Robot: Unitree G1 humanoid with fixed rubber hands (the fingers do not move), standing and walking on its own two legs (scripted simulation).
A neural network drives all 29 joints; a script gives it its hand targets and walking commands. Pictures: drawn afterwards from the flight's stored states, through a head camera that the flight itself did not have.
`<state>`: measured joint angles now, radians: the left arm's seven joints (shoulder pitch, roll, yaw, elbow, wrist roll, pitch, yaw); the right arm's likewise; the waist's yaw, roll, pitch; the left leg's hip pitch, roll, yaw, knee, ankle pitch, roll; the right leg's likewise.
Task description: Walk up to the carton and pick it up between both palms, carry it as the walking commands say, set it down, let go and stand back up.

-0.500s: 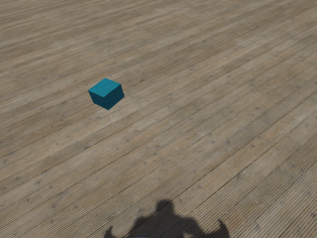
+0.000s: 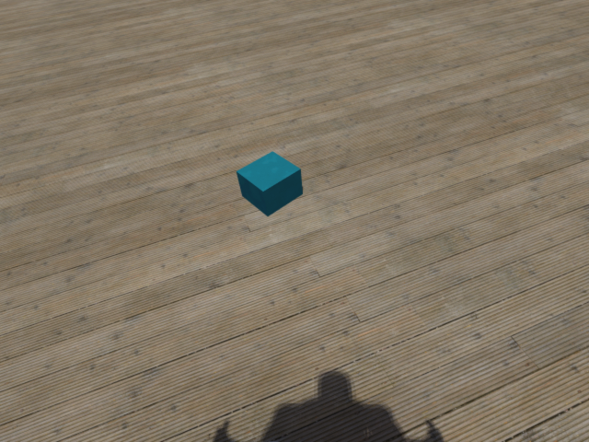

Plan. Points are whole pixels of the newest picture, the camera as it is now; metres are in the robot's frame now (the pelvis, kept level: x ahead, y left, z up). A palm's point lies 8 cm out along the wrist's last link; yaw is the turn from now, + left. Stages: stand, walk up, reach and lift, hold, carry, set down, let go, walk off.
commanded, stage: walk up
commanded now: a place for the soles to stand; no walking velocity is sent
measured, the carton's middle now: (270, 183) +1.46 +0.23 -0.67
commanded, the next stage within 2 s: none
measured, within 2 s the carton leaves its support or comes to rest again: neither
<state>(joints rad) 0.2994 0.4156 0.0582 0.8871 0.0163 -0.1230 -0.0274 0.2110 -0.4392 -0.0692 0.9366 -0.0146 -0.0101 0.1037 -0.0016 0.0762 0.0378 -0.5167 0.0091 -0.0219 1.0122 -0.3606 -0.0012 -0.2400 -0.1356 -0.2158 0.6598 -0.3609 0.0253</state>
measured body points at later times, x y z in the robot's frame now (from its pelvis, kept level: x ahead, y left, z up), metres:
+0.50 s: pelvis +0.22 +0.06 -0.01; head +0.22 +0.04 +0.44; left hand +0.26 +0.40 -0.10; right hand +0.32 -0.26 -0.12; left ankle +0.18 +0.16 -0.71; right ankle +0.32 -0.05 -0.72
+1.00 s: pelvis +0.40 +0.14 +0.00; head +0.41 +0.14 +0.45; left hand +0.42 +0.47 -0.12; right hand +0.55 -0.18 -0.10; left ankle +0.41 +0.25 -0.72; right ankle +0.49 +0.02 -0.70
